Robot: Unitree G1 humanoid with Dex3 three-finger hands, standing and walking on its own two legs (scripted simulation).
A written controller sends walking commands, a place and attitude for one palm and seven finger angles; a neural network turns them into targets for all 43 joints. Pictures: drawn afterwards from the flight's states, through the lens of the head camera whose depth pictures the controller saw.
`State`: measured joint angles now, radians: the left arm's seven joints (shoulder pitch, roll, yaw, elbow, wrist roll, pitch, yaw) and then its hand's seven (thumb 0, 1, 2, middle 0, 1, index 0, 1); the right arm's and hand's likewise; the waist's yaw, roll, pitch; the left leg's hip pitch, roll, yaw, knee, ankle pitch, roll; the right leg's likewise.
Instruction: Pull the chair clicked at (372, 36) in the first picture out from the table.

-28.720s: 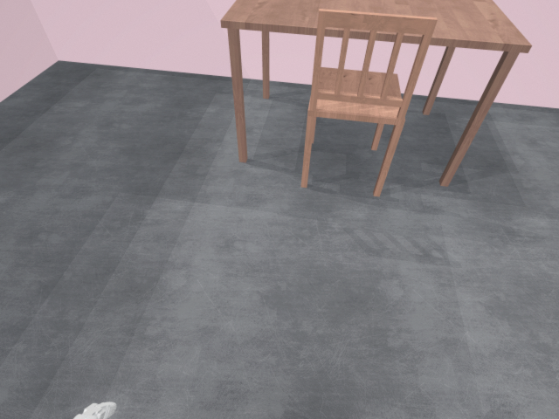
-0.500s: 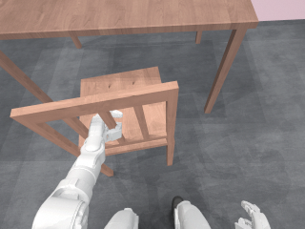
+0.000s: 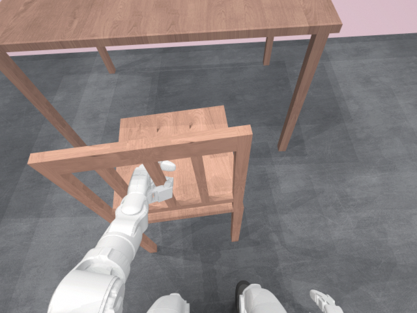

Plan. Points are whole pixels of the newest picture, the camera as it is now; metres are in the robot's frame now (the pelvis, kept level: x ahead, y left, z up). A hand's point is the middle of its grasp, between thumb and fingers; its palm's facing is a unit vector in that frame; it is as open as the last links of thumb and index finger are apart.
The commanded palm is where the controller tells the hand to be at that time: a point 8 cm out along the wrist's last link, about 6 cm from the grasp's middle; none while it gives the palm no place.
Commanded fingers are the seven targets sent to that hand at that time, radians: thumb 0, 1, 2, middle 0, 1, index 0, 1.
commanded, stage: step backward, pulling the chair out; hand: left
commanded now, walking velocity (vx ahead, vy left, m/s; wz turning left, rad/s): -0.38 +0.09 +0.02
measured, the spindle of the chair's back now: (162, 185) +0.39 +0.13 -0.09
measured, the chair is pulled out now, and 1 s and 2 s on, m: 0.36 0.61 0.65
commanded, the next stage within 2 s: stop walking, hand still on the chair in 0.78 s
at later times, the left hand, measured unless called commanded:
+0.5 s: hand (168, 233) +0.26 +0.09 -0.05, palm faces +0.02 -0.98 -0.17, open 5.5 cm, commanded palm +0.24 +0.15 -0.05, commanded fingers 0.00 0.90 0.90 -0.50 -1.45 -0.50 -1.45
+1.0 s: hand out of the picture +0.11 +0.09 -0.05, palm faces -0.10 -0.98 -0.14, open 5.4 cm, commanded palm +0.11 +0.14 -0.04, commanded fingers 0.00 0.90 0.90 -0.50 -1.45 -0.50 -1.45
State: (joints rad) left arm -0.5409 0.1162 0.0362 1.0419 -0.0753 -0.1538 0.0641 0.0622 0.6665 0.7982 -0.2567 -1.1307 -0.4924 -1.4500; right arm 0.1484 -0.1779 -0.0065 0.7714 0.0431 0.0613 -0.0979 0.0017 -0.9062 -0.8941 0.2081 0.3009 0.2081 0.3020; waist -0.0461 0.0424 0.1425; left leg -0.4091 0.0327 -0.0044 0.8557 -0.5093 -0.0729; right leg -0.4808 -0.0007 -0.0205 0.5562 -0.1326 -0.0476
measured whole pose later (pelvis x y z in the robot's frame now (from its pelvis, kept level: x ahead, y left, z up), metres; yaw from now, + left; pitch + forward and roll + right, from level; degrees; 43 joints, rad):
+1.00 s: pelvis -0.21 +0.01 +0.00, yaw +0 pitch +1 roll +1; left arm -0.36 0.09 -0.09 0.84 -0.08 -0.07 0.08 0.04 0.68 0.76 -0.21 -1.18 -0.49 -1.45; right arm 0.26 -0.21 0.00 0.68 0.03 0.06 -0.11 0.00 -0.91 -0.90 0.20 0.30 0.20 0.30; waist -0.05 0.03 0.10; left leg -0.15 0.04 0.03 0.51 -0.37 -0.05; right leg -0.45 -0.01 -0.04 0.60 -0.24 0.01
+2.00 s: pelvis -0.20 +0.03 +0.01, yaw -1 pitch +1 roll +1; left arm -0.14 0.05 -0.15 0.70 -0.04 -0.05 0.09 0.05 0.63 0.82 -0.23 -1.25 -0.49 -1.45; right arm 0.22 -0.23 0.02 0.69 0.04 0.03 -0.10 0.01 -0.90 -0.89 0.20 0.30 0.20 0.30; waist -0.03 0.06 0.03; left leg -0.10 0.01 0.00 0.47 -0.38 -0.02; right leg -0.37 -0.02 -0.04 0.52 -0.16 -0.02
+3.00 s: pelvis -0.22 +0.02 -0.03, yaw +0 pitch +10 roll +2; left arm 0.03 0.11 -0.11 0.22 -0.05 0.23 0.04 -0.01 -0.54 0.20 -0.01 -0.01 -0.01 -0.01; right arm 0.25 -0.27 0.01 0.54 0.05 -0.10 -0.04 0.01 -0.90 -0.90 0.20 0.30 0.20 0.30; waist -0.06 0.03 -0.09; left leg -0.49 -0.01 -0.01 0.81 -0.50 -0.02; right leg -0.73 -0.04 -0.04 0.79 -0.23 -0.02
